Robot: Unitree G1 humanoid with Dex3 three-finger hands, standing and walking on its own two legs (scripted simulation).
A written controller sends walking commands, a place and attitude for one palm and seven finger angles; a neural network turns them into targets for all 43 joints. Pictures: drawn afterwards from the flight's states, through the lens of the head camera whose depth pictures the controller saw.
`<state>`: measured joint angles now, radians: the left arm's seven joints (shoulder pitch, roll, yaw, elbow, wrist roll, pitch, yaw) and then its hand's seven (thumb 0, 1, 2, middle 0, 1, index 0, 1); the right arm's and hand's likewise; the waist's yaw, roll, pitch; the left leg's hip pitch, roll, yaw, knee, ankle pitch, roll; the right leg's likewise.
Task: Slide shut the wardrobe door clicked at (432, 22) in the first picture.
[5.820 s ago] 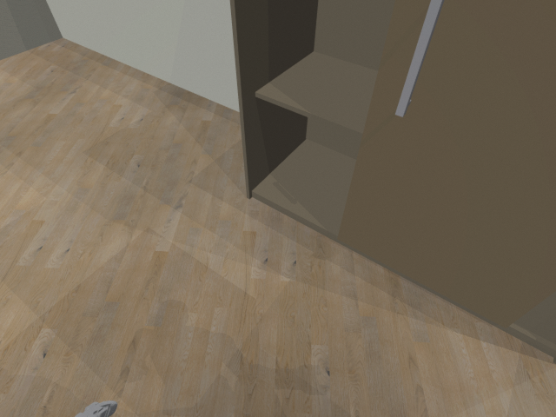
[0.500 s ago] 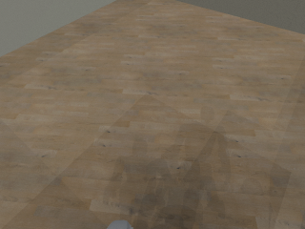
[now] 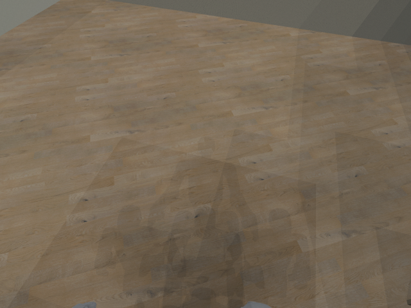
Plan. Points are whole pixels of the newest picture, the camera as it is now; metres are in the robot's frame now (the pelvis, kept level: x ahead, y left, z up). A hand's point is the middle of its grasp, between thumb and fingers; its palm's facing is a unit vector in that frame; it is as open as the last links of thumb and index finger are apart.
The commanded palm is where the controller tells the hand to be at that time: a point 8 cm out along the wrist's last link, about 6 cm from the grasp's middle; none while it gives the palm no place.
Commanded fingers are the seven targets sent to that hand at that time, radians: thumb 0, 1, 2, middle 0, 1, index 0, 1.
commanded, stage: turn to face it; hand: right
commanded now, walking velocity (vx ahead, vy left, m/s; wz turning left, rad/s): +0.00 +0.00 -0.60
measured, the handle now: out of the picture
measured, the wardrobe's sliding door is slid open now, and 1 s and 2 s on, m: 0.49 0.49 0.49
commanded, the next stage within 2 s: none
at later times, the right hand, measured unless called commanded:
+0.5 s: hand out of the picture +0.06 -0.25 -0.14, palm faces +0.28 +0.92 -0.27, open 7.4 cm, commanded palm none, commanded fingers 0.00 -0.90 -0.90 0.20 0.30 0.20 0.30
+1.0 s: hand out of the picture -0.11 -0.25 -0.18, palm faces +0.58 +0.77 -0.27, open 7.4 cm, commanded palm none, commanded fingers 0.00 -0.90 -0.90 0.20 0.30 0.20 0.30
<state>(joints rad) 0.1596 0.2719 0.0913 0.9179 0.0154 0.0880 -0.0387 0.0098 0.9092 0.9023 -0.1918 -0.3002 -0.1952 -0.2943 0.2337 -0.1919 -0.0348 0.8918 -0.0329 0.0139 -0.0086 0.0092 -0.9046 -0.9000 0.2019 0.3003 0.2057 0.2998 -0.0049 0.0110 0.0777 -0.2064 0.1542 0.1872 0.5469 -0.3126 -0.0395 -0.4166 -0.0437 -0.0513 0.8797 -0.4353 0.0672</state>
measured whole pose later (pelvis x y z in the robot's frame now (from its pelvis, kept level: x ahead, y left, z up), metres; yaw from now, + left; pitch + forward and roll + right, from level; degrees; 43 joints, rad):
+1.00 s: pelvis -0.02 -0.04 -0.01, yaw -35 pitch +0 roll +0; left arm 0.14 0.25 0.06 0.88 0.02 0.03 -0.03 0.01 0.91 0.90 -0.19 -0.30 -0.20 -0.29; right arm 0.23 -0.28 -0.08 0.92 -0.02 0.07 -0.01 0.01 -0.91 -0.90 0.20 0.30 0.20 0.30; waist -0.01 0.05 0.09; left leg -0.41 0.14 0.08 1.05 -0.53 -0.08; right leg -0.34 -0.01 -0.05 0.66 -0.32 -0.03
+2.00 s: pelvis -0.03 -0.02 +0.00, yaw -69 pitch +0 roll +2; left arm 0.16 0.22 0.04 0.89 0.02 0.04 -0.02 0.01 0.90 0.90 -0.20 -0.30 -0.20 -0.30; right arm 0.20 -0.28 -0.08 0.90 -0.02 0.06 0.00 0.01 -0.91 -0.90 0.20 0.30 0.20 0.30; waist -0.01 0.01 0.07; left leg -0.47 0.10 0.02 1.04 -0.40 -0.09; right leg -0.28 0.03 0.03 0.50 -0.22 -0.05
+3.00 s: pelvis -0.03 -0.01 +0.00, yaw -97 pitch -1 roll +0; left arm 0.19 0.18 0.03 0.97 0.02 0.04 0.00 0.01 0.90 0.90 -0.20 -0.30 -0.20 -0.30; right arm 0.17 -0.21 -0.04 0.94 -0.01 0.03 -0.01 0.01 -0.91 -0.90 0.20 0.30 0.20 0.30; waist 0.01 -0.02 0.06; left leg -0.30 0.04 0.04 0.69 -0.38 -0.06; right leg -0.23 0.05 0.04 0.49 -0.24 -0.03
